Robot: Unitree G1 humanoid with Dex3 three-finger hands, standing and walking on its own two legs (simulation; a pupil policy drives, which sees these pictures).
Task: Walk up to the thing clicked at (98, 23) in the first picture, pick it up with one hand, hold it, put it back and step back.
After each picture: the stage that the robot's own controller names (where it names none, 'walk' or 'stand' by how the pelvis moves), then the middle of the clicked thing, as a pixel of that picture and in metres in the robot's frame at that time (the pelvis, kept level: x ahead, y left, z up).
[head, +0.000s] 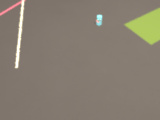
stand; (99, 20) +1.70 -0.21 -0.72
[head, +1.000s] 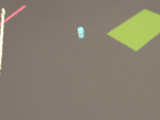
walk; (80, 32) +1.56 +0.15 -0.70
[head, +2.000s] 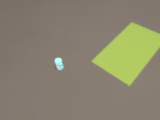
walk; (59, 64) +0.97 +0.31 -0.71
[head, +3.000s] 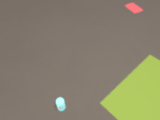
walk; (60, 104) +0.54 +0.22 -0.70
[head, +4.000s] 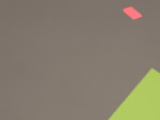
walk; out of the picture +0.30 +0.17 -0.70
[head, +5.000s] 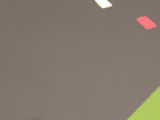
stand; out of the picture +0.26 +0.18 -0.71
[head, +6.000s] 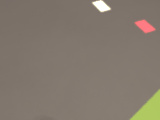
stand; out of the picture +0.23 +0.23 -0.72
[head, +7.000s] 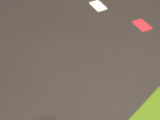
stand; out of the picture +0.22 +0.24 -0.73
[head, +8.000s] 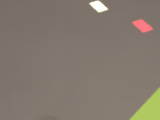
stand; out of the picture +0.21 +0.25 -0.73
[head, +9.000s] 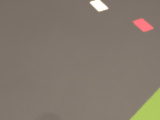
stand; out of the picture +0.21 +0.24 -0.73
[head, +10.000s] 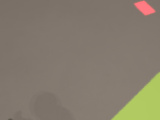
go down; out of the picture +0.24 +0.24 -0.70
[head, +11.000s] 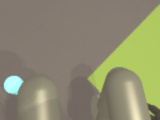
go down; (16, 85) +0.31 +0.24 -0.29
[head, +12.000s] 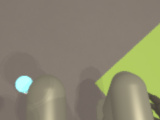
close in; (26, 85) +0.32 +0.23 -0.30
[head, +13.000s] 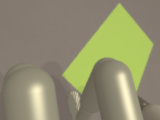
close in; out of the picture +0.31 +0.24 -0.22
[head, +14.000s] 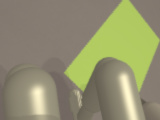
close; out of the picture +0.30 +0.25 -0.23
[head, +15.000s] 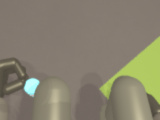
lift; (33, 88) +0.31 +0.22 -0.31
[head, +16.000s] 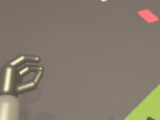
go down; out of the picture +0.26 +0.21 -0.64
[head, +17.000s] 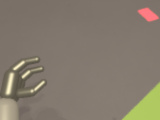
go down; out of the picture +0.25 +0.22 -0.66
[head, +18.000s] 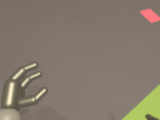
stand; out of the picture +0.26 +0.22 -0.67
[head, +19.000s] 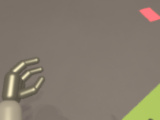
stand; out of the picture +0.25 +0.22 -0.67
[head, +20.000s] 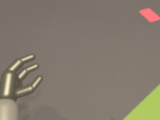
stand; out of the picture +0.25 +0.21 -0.66
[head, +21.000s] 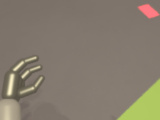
stand; out of the picture +0.26 +0.22 -0.66
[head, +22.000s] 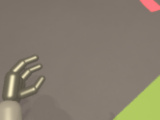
stand; out of the picture +0.26 +0.21 -0.64
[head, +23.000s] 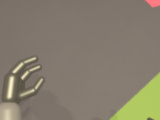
stand; out of the picture +0.26 +0.21 -0.62
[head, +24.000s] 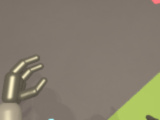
stand; out of the picture +0.27 +0.21 -0.61
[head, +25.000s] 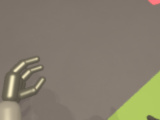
stand; out of the picture +0.26 +0.21 -0.62
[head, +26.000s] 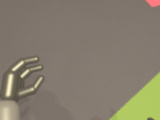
stand; out of the picture +0.26 +0.21 -0.62
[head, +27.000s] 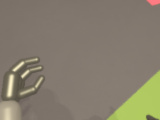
stand; out of the picture +0.26 +0.21 -0.62
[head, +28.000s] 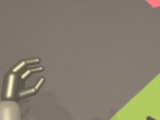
stand; out of the picture +0.26 +0.21 -0.62
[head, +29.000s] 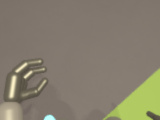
close; out of the picture +0.27 +0.21 -0.59
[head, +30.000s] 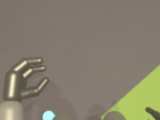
close; (49, 117) +0.28 +0.21 -0.57
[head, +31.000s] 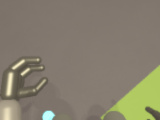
close; (49, 117) +0.28 +0.21 -0.56
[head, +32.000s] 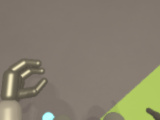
close; (49, 119) +0.28 +0.21 -0.57
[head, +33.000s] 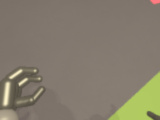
close; out of the picture +0.26 +0.21 -0.61
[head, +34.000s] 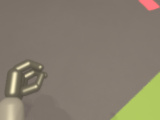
close; out of the picture +0.26 +0.21 -0.64
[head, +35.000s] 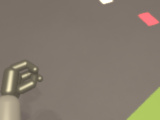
hold; out of the picture +0.24 +0.22 -0.68
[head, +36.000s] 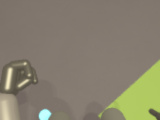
crouch; (46, 116) +0.28 +0.21 -0.54
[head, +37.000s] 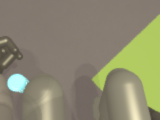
lower; (19, 83) +0.32 +0.23 -0.28
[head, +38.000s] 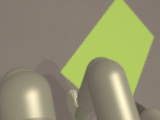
lower; out of the picture +0.31 +0.25 -0.24
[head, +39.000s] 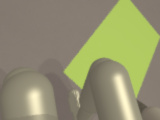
lower; out of the picture +0.31 +0.25 -0.23
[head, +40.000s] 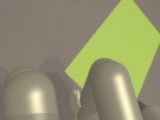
lower; out of the picture +0.31 +0.25 -0.24
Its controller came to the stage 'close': yes
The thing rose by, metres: 0.00
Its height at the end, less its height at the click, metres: +0.00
